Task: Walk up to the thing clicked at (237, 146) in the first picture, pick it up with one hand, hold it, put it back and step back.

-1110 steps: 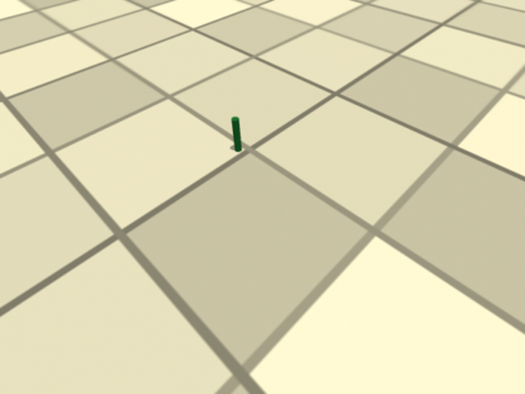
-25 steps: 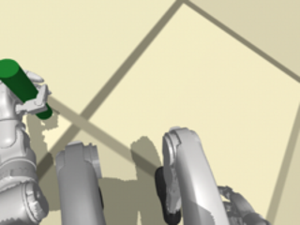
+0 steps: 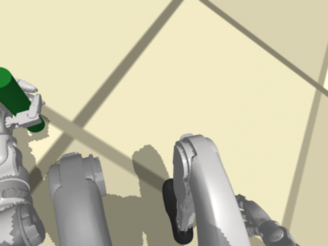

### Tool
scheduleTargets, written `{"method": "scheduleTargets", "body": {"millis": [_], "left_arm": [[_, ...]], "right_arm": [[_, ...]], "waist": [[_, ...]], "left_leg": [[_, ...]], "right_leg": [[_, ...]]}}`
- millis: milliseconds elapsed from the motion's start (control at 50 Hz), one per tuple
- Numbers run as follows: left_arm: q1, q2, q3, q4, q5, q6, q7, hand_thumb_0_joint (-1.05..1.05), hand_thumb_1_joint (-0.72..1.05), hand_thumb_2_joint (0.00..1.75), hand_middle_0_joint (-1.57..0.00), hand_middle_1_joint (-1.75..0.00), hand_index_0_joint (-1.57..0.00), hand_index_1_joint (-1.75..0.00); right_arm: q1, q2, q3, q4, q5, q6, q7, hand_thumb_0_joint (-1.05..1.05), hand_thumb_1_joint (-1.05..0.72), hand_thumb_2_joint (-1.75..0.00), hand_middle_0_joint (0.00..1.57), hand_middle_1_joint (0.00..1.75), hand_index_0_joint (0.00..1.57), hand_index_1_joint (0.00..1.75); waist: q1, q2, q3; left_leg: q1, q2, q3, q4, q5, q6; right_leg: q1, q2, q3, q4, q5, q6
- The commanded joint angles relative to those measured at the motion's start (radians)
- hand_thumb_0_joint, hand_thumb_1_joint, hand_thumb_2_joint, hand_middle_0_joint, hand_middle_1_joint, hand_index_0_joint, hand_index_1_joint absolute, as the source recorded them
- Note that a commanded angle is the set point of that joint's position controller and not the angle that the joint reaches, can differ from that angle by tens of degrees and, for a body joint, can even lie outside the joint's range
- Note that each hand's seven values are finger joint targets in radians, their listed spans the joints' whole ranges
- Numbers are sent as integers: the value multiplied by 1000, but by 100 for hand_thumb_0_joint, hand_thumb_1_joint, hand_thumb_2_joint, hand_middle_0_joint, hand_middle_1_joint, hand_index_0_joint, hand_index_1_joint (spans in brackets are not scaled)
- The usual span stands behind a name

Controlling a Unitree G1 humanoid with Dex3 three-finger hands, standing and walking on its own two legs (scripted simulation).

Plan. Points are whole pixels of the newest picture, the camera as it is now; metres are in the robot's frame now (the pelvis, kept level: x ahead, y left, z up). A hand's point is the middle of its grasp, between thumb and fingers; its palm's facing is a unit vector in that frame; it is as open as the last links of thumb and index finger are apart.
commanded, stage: lower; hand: left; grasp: from the side
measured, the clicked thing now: (20, 106) +0.44 +0.27 -0.09
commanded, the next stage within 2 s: loosen in 1.18 s
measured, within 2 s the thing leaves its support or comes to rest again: rests again in 1.30 s
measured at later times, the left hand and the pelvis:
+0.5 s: hand (39, 111) +0.45 +0.25 -0.15, palm faces +0.17 -0.99 +0.00, open 5.2 cm; pelvis -0.01 +0.01 -0.01, yaw -3 degrees
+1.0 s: hand (43, 113) +0.45 +0.25 -0.17, palm faces +0.18 -0.98 -0.01, open 5.2 cm; pelvis -0.01 +0.02 -0.02, yaw -5 degrees
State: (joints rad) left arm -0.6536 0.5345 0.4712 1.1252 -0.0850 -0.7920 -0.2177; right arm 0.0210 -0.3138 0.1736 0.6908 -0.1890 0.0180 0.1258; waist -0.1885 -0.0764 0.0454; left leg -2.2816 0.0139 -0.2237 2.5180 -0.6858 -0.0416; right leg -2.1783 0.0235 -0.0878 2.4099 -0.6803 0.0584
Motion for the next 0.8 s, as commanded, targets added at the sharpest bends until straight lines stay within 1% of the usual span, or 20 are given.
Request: {"method": "scheduleTargets", "body": {"millis": [0,60,80,200,280,300,320,340,360,460,480,500,540,560,620,640,700,720,740,780], "left_arm": [[-294,202,23,-135,-34,-99,15,0,58,126,-137,-144,-139,-142],[-299,251,30,-130,-18,-125,17,0,58,124,-135,-142,-137,-140],[-307,252,22,-117,-14,-132,19,0,60,124,-135,-141,-137,-139],[-312,324,61,-103,-18,-178,31,0,60,122,-136,-140,-138,-139],[-313,326,49,-76,-16,-200,34,0,58,124,-137,-142,-138,-140],[-287,335,59,-57,-17,-201,37,0,57,122,-136,-140,-137,-139],[-302,339,50,-47,-16,-205,39,0,59,122,-136,-140,-137,-138],[-285,330,50,-44,-13,-208,42,0,58,124,-136,-141,-137,-139],[-295,334,47,-41,-12,-213,43,0,60,123,-136,-140,-137,-139],[-277,345,45,-14,-16,-231,58,0,59,125,-137,-142,-139,-140],[-299,350,31,-9,-15,-237,60,0,59,125,-136,-141,-137,-139],[-296,363,46,-12,-16,-242,64,0,60,125,-136,-142,-138,-140],[-293,364,41,7,-14,-249,76,0,60,125,-135,-141,-137,-139],[-299,377,50,7,-12,-252,84,0,60,125,-135,-141,-137,-139],[-289,381,43,12,-8,-264,90,0,58,125,-135,-141,-136,-139],[-280,370,31,35,-1,-266,91,0,62,126,-134,-141,-136,-139],[-299,393,35,27,3,-275,104,0,61,127,-134,-141,-136,-139],[-300,383,28,38,4,-277,107,0,61,127,-135,-142,-137,-140],[-302,400,40,31,3,-280,116,0,61,127,-135,-141,-137,-140],[-298,400,35,44,2,-282,121,0,61,127,-136,-142,-137,-140]], "right_arm": [[103,-280,-62,-45,-5,1,-11,0,-90,-90,20,30,20,30],[89,-292,-43,-48,-19,3,-10,0,-90,-90,20,30,20,30],[77,-296,-35,-52,-24,3,-9,0,-89,-90,20,30,20,30],[42,-319,4,-65,-47,6,-6,0,-91,-90,20,30,20,30],[33,-332,26,-64,-64,9,-7,0,-91,-90,20,30,20,30],[20,-334,32,-67,-66,9,-7,0,-91,-90,20,30,20,30],[19,-337,38,-70,-69,10,-6,0,-91,-90,20,30,20,30],[21,-342,40,-70,-73,11,-6,0,-91,-90,20,30,20,30],[4,-345,45,-75,-75,12,-5,0,-91,-90,20,30,20,30],[-5,-354,69,-85,-89,15,-2,0,-90,-90,20,30,20,30],[-10,-357,75,-82,-91,16,-2,0,-90,-90,20,30,20,30],[-12,-363,78,-85,-94,15,-2,0,-91,-90,20,30,20,30],[-21,-361,88,-85,-100,15,-2,0,-90,-90,20,30,20,30],[-24,-362,91,-89,-102,16,-2,0,-90,-90,20,30,20,30],[-32,-370,98,-90,-111,17,-2,0,-90,-90,20,30,20,30],[-40,-376,104,-95,-114,19,-2,0,-90,-90,20,30,20,30],[-55,-372,114,-95,-118,20,-2,0,-90,-90,20,30,20,30],[-56,-373,119,-98,-121,19,-1,0,-90,-90,20,30,20,30],[-52,-376,123,-102,-122,19,0,0,-90,-90,20,30,20,30],[-61,-381,125,-102,-125,19,-1,0,-90,-90,20,30,20,30]], "waist": [[-49,247,-584],[-50,283,-599],[-60,293,-586],[-65,349,-583],[-92,376,-568],[-83,368,-554],[-97,371,-535],[-98,379,-530],[-100,380,-512],[-116,362,-509],[-127,363,-493],[-122,370,-498],[-125,358,-489],[-126,355,-478],[-129,382,-482],[-141,391,-462],[-138,379,-443],[-152,375,-440],[-145,374,-441],[-152,372,-430]], "left_leg": [[365,14,108,-250,83,46],[420,19,97,-248,107,38],[414,20,93,-247,103,38],[455,29,73,-242,120,25],[478,33,62,-228,149,20],[466,34,62,-223,145,21],[450,33,59,-222,127,22],[471,34,54,-227,149,17],[468,37,44,-236,132,15],[462,37,36,-214,138,18],[447,37,33,-209,124,21],[461,37,30,-211,132,19],[448,38,30,-195,144,22],[440,38,27,-199,133,22],[473,41,20,-202,134,16],[480,44,11,-210,141,12],[455,44,12,-200,126,17],[457,44,7,-202,129,16],[451,44,8,-201,125,17],[448,45,4,-198,106,19]], "right_leg": [[327,36,-111,-229,165,-76],[330,39,-120,-216,181,-77],[329,40,-124,-212,178,-77],[336,44,-143,-187,192,-80],[354,46,-153,-181,228,-78],[349,47,-154,-181,226,-78],[352,47,-157,-184,214,-77],[354,46,-162,-178,231,-77],[325,46,-171,-172,213,-79],[369,52,-179,-179,234,-71],[364,53,-181,-178,224,-71],[367,54,-184,-173,232,-72],[383,57,-181,-176,248,-70],[379,58,-186,-176,237,-70],[376,60,-194,-172,239,-70],[362,58,-202,-164,241,-70],[367,63,-199,-170,235,-70],[373,62,-204,-169,238,-68],[382,64,-203,-172,238,-68],[371,65,-208,-172,224,-66]]}}
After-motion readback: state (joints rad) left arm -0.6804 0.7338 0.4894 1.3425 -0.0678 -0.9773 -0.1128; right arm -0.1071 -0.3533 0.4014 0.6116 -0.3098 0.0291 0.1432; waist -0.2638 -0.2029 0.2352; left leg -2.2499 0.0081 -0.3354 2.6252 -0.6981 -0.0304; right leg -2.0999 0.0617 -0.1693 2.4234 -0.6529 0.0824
